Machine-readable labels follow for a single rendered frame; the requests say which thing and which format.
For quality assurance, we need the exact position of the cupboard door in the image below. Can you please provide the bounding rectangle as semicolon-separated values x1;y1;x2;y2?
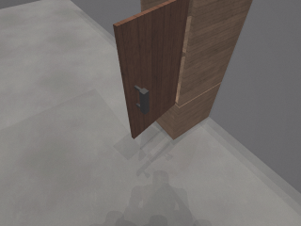
113;0;190;139

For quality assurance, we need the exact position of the handle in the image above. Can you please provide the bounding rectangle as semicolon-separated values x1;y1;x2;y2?
134;85;150;115

